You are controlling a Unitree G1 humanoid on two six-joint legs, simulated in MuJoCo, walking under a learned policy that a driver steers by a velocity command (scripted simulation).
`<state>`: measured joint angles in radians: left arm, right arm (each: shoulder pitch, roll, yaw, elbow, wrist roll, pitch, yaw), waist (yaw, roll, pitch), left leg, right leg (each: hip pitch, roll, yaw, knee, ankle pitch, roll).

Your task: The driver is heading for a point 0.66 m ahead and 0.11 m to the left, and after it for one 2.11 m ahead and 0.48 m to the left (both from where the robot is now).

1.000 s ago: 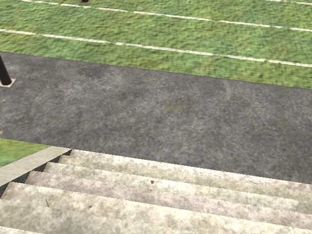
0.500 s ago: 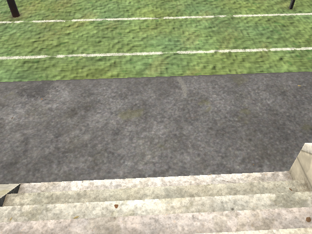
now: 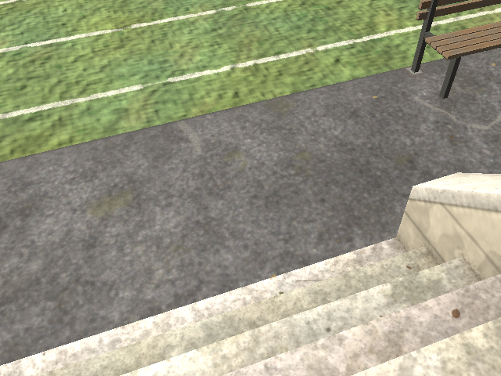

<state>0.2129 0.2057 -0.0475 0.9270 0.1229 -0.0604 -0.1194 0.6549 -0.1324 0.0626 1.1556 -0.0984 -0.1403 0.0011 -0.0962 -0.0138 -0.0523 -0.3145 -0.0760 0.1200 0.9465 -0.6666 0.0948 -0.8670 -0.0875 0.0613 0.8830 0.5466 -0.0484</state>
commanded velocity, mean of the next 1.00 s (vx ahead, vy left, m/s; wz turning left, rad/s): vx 0.50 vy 0.00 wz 0.21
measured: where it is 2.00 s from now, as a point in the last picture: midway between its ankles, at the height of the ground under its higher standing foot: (189, 354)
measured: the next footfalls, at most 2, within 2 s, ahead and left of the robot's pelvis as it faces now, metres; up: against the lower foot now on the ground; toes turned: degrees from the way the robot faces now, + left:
right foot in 0.20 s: +0.24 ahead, -0.14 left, -0.20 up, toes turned -5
left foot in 0.68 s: +0.43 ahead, +0.10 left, -0.41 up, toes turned +10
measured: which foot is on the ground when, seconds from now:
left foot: down 0.00-0.20, up 0.22-0.66, down 0.68-1.00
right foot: up 0.00-0.18, down 0.20-0.68, up 0.70-1.00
